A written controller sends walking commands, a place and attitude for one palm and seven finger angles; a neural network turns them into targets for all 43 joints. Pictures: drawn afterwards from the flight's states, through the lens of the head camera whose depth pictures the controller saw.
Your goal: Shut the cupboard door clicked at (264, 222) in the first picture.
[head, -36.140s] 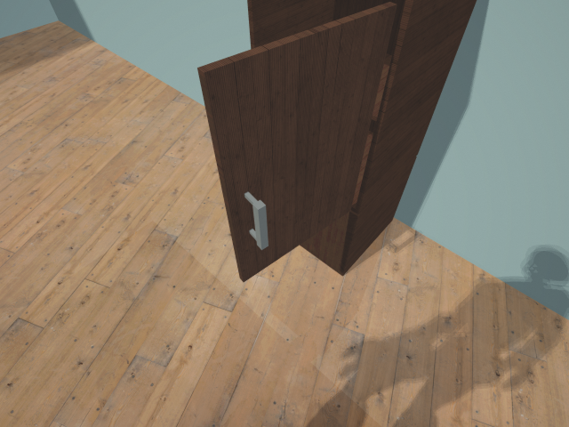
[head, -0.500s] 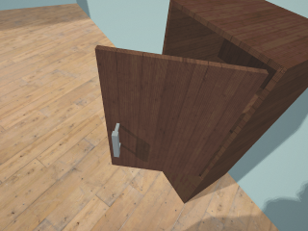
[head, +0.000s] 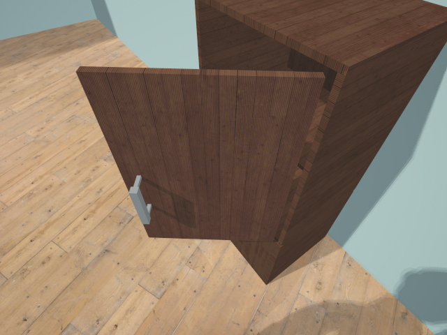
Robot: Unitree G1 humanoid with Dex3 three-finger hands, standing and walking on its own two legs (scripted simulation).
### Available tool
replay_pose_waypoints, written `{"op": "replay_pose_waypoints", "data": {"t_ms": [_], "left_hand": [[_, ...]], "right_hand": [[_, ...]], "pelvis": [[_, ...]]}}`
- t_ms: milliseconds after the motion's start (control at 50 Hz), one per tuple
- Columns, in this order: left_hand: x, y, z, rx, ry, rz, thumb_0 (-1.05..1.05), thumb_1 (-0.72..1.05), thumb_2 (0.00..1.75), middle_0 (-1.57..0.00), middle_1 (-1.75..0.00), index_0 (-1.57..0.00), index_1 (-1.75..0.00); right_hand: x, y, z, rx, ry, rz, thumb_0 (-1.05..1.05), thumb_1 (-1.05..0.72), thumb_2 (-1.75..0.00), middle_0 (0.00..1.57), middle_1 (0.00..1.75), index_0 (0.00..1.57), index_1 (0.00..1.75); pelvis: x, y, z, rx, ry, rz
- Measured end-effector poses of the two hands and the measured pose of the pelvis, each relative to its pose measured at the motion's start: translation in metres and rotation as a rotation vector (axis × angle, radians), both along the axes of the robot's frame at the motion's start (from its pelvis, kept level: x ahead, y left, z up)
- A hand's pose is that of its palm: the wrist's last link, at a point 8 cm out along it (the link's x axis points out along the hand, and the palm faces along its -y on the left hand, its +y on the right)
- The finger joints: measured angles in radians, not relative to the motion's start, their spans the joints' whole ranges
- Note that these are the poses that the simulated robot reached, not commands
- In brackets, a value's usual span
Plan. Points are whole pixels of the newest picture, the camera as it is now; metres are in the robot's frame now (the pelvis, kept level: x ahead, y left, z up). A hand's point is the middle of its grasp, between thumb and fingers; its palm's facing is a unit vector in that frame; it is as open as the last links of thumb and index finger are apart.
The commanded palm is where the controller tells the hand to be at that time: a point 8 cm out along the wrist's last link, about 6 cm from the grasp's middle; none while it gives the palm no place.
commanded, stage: come to a stop and stand still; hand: left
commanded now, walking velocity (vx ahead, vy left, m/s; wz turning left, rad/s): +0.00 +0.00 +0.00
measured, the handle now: (142, 200) +0.44 +0.22 -0.09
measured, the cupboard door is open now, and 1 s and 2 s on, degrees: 52 52 52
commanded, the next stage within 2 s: look again from close up in 1.06 s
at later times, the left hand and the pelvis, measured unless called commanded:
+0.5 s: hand out of the picture +0.00 +0.14 -0.18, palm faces +0.06 -0.99 -0.15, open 7.4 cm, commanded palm none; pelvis +0.03 -0.01 +0.00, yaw +0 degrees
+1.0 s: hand out of the picture +0.05 +0.18 -0.18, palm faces +0.03 -0.98 -0.19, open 7.4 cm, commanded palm none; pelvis +0.05 +0.01 +0.00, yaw -1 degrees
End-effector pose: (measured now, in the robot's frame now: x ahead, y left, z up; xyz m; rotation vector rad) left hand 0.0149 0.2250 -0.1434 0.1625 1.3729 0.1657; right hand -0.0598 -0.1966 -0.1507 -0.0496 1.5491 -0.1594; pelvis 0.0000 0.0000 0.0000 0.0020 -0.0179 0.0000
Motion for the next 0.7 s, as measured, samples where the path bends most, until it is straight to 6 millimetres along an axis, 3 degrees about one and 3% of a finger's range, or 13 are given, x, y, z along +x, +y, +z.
{"op": "replay_pose_waypoints", "data": {"t_ms": [180, 320, 500, 700], "left_hand": [[-0.033, -0.031, -0.005, -0.059, 0.089, 0.045, 0.01, 0.92, 0.90, -0.20, -0.30, -0.20, -0.30], [-0.041, -0.043, -0.007, -0.085, 0.121, 0.064, 0.01, 0.91, 0.90, -0.20, -0.30, -0.20, -0.30], [-0.024, -0.035, -0.007, -0.067, 0.104, 0.058, 0.01, 0.91, 0.90, -0.20, -0.30, -0.20, -0.30], [0.007, -0.015, -0.005, -0.029, 0.056, 0.036, 0.01, 0.91, 0.90, -0.20, -0.30, -0.20, -0.30]], "right_hand": [[0.043, -0.018, 0.001, -0.028, -0.065, 0.038, 0.01, -0.91, -0.90, 0.20, 0.30, 0.20, 0.30], [0.076, -0.033, 0.004, -0.070, -0.111, 0.065, 0.02, -0.93, -0.90, 0.20, 0.30, 0.20, 0.30], [0.103, -0.038, 0.006, -0.089, -0.151, 0.082, 0.01, -0.93, -0.90, 0.20, 0.30, 0.20, 0.30], [0.109, -0.032, 0.005, -0.083, -0.138, 0.084, 0.01, -0.94, -0.90, 0.20, 0.30, 0.20, 0.30]], "pelvis": [[0.009, -0.009, 0.000, 0.002, 0.006, -0.004], [0.017, -0.011, 0.000, 0.005, 0.008, -0.005], [0.028, -0.011, 0.000, 0.007, 0.012, -0.005], [0.038, -0.006, 0.000, 0.010, 0.017, -0.004]]}}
